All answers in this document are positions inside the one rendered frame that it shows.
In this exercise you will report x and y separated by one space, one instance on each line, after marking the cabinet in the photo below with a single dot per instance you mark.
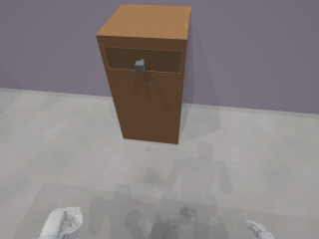
148 104

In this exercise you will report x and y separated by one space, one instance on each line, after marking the handle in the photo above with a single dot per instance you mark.
140 66

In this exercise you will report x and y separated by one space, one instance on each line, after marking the robot right hand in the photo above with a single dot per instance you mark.
258 230

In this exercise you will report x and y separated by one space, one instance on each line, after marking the robot left hand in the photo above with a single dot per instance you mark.
54 223

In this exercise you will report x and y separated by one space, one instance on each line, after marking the drawer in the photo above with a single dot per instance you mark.
157 60

